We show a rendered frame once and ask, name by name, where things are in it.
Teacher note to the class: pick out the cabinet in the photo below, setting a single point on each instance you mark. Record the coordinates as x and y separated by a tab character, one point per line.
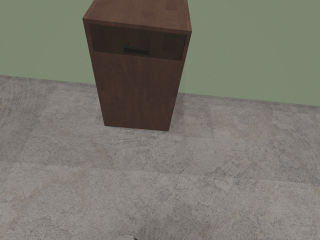
138	92

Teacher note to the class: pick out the handle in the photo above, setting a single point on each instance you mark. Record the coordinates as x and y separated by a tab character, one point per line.
136	49

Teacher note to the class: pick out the drawer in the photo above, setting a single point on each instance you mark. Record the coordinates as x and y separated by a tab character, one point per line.
112	39

